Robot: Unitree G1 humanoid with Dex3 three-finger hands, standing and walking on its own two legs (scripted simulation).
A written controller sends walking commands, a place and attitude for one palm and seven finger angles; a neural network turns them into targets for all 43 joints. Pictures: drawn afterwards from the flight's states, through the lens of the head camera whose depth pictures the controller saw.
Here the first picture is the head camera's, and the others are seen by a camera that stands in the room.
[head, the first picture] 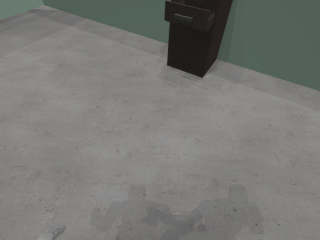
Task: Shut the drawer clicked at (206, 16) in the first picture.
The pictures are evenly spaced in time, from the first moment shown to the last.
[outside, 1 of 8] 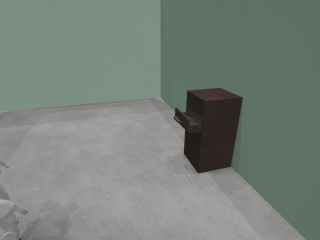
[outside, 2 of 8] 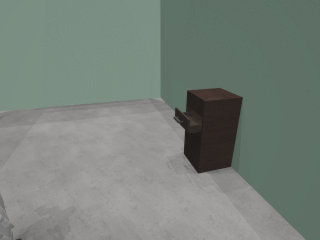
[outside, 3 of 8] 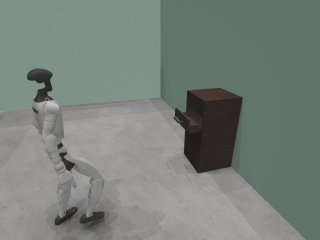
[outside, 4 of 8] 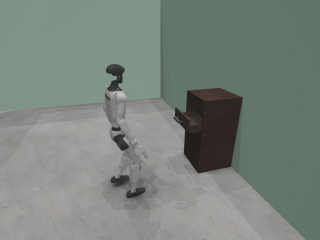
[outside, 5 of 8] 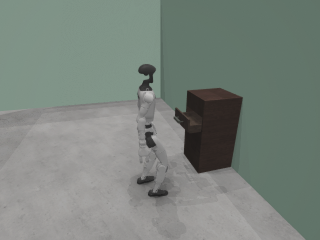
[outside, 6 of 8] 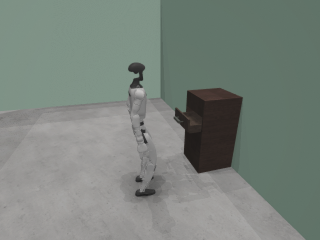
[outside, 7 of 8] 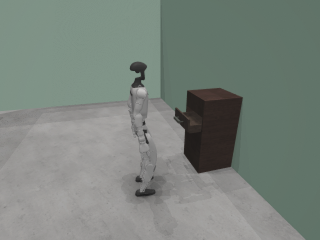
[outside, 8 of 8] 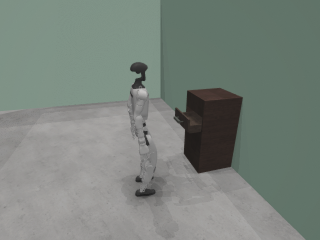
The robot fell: no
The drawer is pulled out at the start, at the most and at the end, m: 0.16 0.16 0.16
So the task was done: no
